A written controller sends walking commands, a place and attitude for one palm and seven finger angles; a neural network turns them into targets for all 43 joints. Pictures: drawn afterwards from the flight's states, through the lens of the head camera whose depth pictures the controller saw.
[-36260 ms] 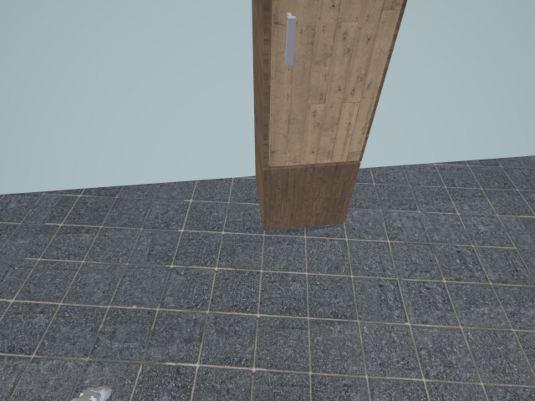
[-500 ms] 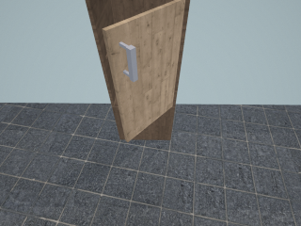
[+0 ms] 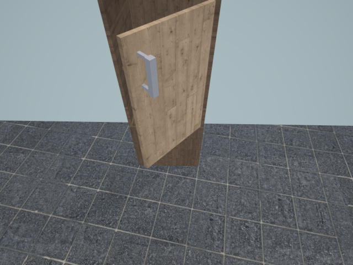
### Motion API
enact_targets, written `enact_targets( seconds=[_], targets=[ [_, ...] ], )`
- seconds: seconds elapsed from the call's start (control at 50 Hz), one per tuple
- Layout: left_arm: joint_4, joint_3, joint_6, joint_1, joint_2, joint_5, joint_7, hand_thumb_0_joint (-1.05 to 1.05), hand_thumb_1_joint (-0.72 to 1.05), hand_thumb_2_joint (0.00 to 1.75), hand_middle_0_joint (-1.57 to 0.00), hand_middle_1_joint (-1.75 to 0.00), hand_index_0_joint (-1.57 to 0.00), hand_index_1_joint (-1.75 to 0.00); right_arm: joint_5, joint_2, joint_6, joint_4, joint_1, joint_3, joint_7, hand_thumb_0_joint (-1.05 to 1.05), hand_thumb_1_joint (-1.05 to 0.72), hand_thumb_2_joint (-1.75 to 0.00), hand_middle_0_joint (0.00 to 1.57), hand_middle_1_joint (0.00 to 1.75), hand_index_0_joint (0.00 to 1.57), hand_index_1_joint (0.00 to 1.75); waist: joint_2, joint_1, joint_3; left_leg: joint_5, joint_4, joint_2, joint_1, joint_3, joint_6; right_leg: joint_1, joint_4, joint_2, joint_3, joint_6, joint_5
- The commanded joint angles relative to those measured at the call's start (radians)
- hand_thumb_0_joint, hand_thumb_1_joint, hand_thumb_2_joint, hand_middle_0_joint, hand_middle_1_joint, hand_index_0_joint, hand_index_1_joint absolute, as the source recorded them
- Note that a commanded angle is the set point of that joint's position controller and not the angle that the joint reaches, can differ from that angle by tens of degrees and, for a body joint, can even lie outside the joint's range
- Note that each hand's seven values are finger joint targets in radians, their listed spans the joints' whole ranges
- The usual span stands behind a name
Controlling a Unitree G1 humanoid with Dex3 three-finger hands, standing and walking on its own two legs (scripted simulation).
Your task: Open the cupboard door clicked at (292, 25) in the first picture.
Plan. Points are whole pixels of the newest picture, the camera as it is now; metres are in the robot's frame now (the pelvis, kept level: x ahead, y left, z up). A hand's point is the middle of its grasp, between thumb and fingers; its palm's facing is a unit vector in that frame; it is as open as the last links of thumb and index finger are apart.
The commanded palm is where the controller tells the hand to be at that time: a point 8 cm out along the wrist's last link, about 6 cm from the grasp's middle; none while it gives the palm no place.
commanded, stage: look to check the result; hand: left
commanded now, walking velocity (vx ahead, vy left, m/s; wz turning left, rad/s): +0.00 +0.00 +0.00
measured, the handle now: (147, 74) +0.57 +0.11 +0.13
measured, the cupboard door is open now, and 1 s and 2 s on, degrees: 46 46 46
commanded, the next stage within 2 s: walk to a spot facing it in 0.06 s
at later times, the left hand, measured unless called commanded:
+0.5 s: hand out of the picture +0.05 +0.19 -0.18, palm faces -0.06 -0.97 -0.22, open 7.4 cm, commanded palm none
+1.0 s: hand out of the picture +0.12 +0.16 -0.17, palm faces -0.34 -0.90 -0.25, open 7.4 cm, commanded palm none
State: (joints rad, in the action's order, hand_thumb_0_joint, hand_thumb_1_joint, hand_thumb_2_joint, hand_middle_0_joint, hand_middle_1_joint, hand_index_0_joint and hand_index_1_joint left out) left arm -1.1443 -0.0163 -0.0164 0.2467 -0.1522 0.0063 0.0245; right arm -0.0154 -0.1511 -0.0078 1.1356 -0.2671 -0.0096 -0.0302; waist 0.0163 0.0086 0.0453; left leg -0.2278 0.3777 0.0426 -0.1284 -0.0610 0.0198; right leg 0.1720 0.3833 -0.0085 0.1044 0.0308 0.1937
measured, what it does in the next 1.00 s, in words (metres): lifts its left foot, turning right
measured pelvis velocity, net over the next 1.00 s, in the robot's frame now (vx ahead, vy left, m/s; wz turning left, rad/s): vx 0.01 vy -0.02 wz -0.44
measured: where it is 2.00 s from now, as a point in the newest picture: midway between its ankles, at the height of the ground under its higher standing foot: outside the picture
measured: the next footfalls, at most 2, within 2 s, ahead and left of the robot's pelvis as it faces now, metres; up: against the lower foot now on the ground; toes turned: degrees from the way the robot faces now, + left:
left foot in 1.08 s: +0.12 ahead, +0.10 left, +0.00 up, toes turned -29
right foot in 1.38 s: -0.02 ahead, -0.15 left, +0.00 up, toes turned -41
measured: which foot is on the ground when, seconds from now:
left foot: down 0.00-0.68, up 0.70-1.00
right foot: down 0.00-1.00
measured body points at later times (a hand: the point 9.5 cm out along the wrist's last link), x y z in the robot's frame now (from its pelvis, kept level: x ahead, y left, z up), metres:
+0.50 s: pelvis +0.00 +0.00 -0.01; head +0.03 +0.00 +0.44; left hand +0.05 +0.24 -0.16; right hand +0.00 -0.23 -0.17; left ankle -0.02 +0.13 -0.75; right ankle +0.01 -0.10 -0.74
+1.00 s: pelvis +0.01 -0.02 +0.00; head +0.08 -0.04 +0.44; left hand +0.14 +0.21 -0.15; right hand +0.06 -0.30 -0.14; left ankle +0.06 +0.13 -0.71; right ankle -0.03 -0.11 -0.75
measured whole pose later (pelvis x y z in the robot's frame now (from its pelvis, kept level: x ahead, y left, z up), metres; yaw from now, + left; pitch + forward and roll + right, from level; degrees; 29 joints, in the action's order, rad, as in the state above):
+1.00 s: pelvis +0.01 -0.02 +0.00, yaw -25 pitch +3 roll +2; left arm -0.95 -0.08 0.04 0.24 -0.21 0.03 0.01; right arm 0.01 -0.20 -0.03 0.87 -0.01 -0.05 -0.03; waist -0.04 -0.05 0.12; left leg -0.45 0.80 0.02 -0.40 0.00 0.06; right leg 0.29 0.49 0.09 -0.21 0.03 0.24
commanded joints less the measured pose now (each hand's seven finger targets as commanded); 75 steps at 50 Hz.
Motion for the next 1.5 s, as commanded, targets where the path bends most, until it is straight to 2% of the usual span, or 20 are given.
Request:
enact_targets(
  seconds=[0.0,0.4,0.54,0.6,0.64,0.66,0.68,0.72,0.82,0.98,1.02,1.04,1.06,1.1,1.18,1.3,1.32,1.36,1.4,1.48],
  targets=[
    [0.024,-0.024,-0.014,0.037,-0.136,0.001,0.010,0.00,0.90,0.90,-0.20,-0.30,-0.20,-0.30,-0.004,-0.104,0.009,-0.023,-0.063,-0.016,-0.002,0.00,-0.90,-0.90,0.20,0.30,0.20,0.30,0.003,0.002,0.025,0.092,-0.071,0.064,-0.042,0.064,-0.035,-0.005,-0.094,-0.115,-0.115,0.011,-0.071],
    [0.129,-0.083,0.044,-0.039,-0.179,0.015,-0.010,0.00,0.90,0.90,-0.20,-0.30,-0.20,-0.30,-0.006,-0.145,-0.020,-0.109,-0.037,-0.063,-0.022,0.00,-0.90,-0.90,0.20,0.30,0.20,0.30,-0.049,0.016,-0.014,-0.027,0.069,0.110,-0.037,-0.019,-0.030,0.135,0.034,-0.105,-0.237,0.039,-0.172],
    [0.220,-0.097,0.070,-0.086,-0.136,0.018,-0.036,0.00,0.90,0.90,-0.20,-0.30,-0.20,-0.30,-0.025,-0.225,-0.001,-0.180,0.024,-0.083,-0.023,0.00,-0.90,-0.90,0.20,0.30,0.20,0.30,0.207,-0.004,0.029,0.064,-0.134,0.402,-0.076,0.152,-0.197,0.315,0.629,-0.012,-0.128,-0.021,0.309],
    [0.227,-0.090,0.056,-0.036,-0.122,0.016,-0.046,0.00,0.90,0.90,-0.20,-0.30,-0.20,-0.30,-0.033,-0.241,-0.001,-0.208,0.078,-0.085,-0.021,0.00,-0.90,-0.90,0.20,0.30,0.20,0.30,0.129,-0.038,-0.011,0.254,0.036,0.335,-0.037,-0.002,-0.123,0.199,0.404,-0.030,-0.078,-0.023,0.270],
    [0.200,-0.105,0.039,0.079,-0.174,0.020,-0.042,0.00,0.90,0.90,-0.20,-0.30,-0.20,-0.30,-0.014,-0.234,-0.011,-0.227,0.104,-0.089,-0.016,0.00,-0.90,-0.90,0.20,0.30,0.20,0.30,-0.049,-0.094,-0.061,0.155,0.311,0.209,-0.107,-0.096,-0.031,0.021,0.075,-0.030,-0.129,-0.009,-0.082],
    [0.192,-0.132,0.022,0.123,-0.309,0.030,-0.021,0.00,0.90,0.90,-0.20,-0.30,-0.20,-0.30,0.002,-0.150,-0.016,-0.269,0.107,-0.078,-0.009,0.00,-0.90,-0.90,0.20,0.30,0.20,0.30,-0.428,-0.105,-0.072,-0.311,0.606,0.030,-0.378,-0.143,0.035,-0.122,-0.076,-0.291,-0.581,0.077,-0.425],
    [0.185,-0.131,0.027,0.145,-0.327,0.009,-0.005,0.00,0.90,0.90,-0.20,-0.30,-0.20,-0.30,0.004,-0.170,-0.027,-0.285,0.141,-0.077,-0.005,0.00,-0.90,-0.90,0.20,0.30,0.20,0.30,-0.351,-0.113,-0.051,-0.438,0.760,0.000,-0.423,0.010,0.030,-0.096,-0.064,-0.331,-0.650,0.140,-0.561],
    [0.224,-0.124,0.034,0.047,-0.283,0.012,0.003,0.00,0.90,0.90,-0.20,-0.30,-0.20,-0.30,0.003,-0.144,-0.025,-0.288,0.162,-0.079,0.007,0.00,-0.90,-0.90,0.20,0.30,0.20,0.30,-0.143,-0.064,0.001,-0.325,0.818,0.038,-0.473,0.068,0.026,-0.026,-0.046,-0.283,-0.606,0.199,-0.294],
    [0.243,-0.116,0.022,0.031,-0.265,0.021,0.015,0.00,0.90,0.90,-0.20,-0.30,-0.20,-0.30,0.012,-0.123,-0.016,-0.299,0.186,-0.064,0.001,0.00,-0.90,-0.90,0.20,0.30,0.20,0.30,-0.095,-0.044,-0.138,-0.281,0.591,0.007,-0.367,0.064,0.046,-0.128,0.049,-0.206,-0.523,0.193,-0.596],
    [0.274,-0.120,0.042,-0.006,-0.268,0.018,0.002,0.00,0.90,0.90,-0.20,-0.30,-0.20,-0.30,0.025,-0.140,-0.005,-0.315,0.155,-0.064,-0.010,0.00,-0.90,-0.90,0.20,0.30,0.20,0.30,-0.173,-0.013,-0.126,-0.142,0.249,-0.045,-0.194,0.070,0.030,-0.046,0.080,-0.125,-0.548,0.123,-0.552],
    [0.296,-0.107,0.046,-0.041,-0.220,0.007,0.000,0.00,0.90,0.90,-0.20,-0.30,-0.20,-0.30,0.018,-0.195,0.007,-0.291,0.075,-0.074,-0.020,0.00,-0.90,-0.90,0.20,0.30,0.20,0.30,-0.015,0.033,-0.145,0.021,0.000,0.060,0.095,0.159,0.004,0.196,0.180,-0.029,-0.471,0.035,-0.261],
    [0.320,-0.094,0.048,-0.020,-0.167,-0.008,-0.015,0.00,0.90,0.90,-0.20,-0.30,-0.20,-0.30,-0.002,-0.299,0.018,-0.300,0.051,-0.092,-0.025,0.00,-0.90,-0.90,0.20,0.30,0.20,0.30,0.264,0.033,-0.154,0.111,-0.095,0.330,0.201,0.431,-0.096,0.385,0.366,0.100,-0.302,-0.031,0.212],
    [0.338,-0.094,0.046,-0.062,-0.188,0.003,-0.022,0.00,0.90,0.90,-0.20,-0.30,-0.20,-0.30,-0.009,-0.331,0.009,-0.310,0.037,-0.098,-0.030,0.00,-0.90,-0.90,0.20,0.30,0.20,0.30,0.275,0.044,-0.107,0.234,-0.101,0.458,0.117,0.503,-0.195,0.414,0.582,0.082,-0.195,-0.066,0.454],
    [0.344,-0.102,0.048,-0.048,-0.194,0.019,-0.038,0.00,0.90,0.90,-0.20,-0.30,-0.20,-0.30,-0.023,-0.278,0.010,-0.343,0.100,-0.077,-0.022,0.00,-0.90,-0.90,0.20,0.30,0.20,0.30,0.118,0.001,-0.045,0.164,-0.099,0.391,-0.062,0.368,-0.219,0.385,0.771,0.034,-0.175,-0.077,0.368],
    [0.346,-0.091,0.059,-0.077,-0.171,0.016,-0.058,0.00,0.90,0.90,-0.20,-0.30,-0.20,-0.30,-0.024,-0.235,0.013,-0.339,0.101,-0.067,-0.024,0.00,-0.90,-0.90,0.20,0.30,0.20,0.30,0.221,-0.015,-0.043,0.453,0.011,0.255,0.000,0.110,-0.139,0.393,0.684,-0.004,-0.109,-0.093,0.296],
    [0.343,-0.076,0.043,-0.066,-0.168,0.009,-0.068,0.00,0.90,0.90,-0.20,-0.30,-0.20,-0.30,-0.015,-0.291,0.002,-0.316,0.022,-0.089,-0.009,0.00,-0.90,-0.90,0.20,0.30,0.20,0.30,0.198,-0.007,-0.118,0.432,0.145,0.250,-0.005,0.014,-0.074,0.103,0.228,0.030,-0.003,-0.048,0.127],
    [0.326,-0.082,0.039,-0.011,-0.196,0.012,-0.065,0.00,0.90,0.90,-0.20,-0.30,-0.20,-0.30,-0.008,-0.288,-0.001,-0.324,0.038,-0.089,-0.003,0.00,-0.90,-0.90,0.20,0.30,0.20,0.30,0.149,-0.039,-0.123,0.352,0.225,0.223,-0.076,-0.016,-0.037,-0.012,0.108,0.023,-0.014,-0.032,-0.013],
    [0.286,-0.124,0.022,0.115,-0.396,0.024,-0.032,0.00,0.90,0.90,-0.20,-0.30,-0.20,-0.30,0.010,-0.163,-0.003,-0.395,0.116,-0.061,0.008,0.00,-0.90,-0.90,0.20,0.30,0.20,0.30,-0.357,-0.113,-0.156,-0.433,0.678,0.006,-0.468,-0.091,0.061,-0.240,-0.017,-0.385,-0.582,0.161,-0.621],
    [0.295,-0.114,0.038,0.072,-0.386,0.011,-0.019,0.00,0.90,0.90,-0.20,-0.30,-0.20,-0.30,0.018,-0.183,-0.008,-0.385,0.108,-0.060,0.006,0.00,-0.90,-0.90,0.20,0.30,0.20,0.30,-0.260,-0.092,-0.077,-0.404,0.795,0.063,-0.504,0.062,0.039,-0.101,-0.036,-0.365,-0.539,0.233,-0.283],
    [0.327,-0.100,0.035,-0.060,-0.302,0.021,-0.002,0.00,0.90,0.90,-0.20,-0.30,-0.20,-0.30,0.014,-0.165,-0.007,-0.338,0.095,-0.060,0.009,0.00,-0.90,-0.90,0.20,0.30,0.20,0.30,-0.205,-0.026,-0.097,-0.299,0.571,0.037,-0.354,0.036,0.056,-0.019,0.046,-0.230,-0.420,0.174,-0.473]
  ],
)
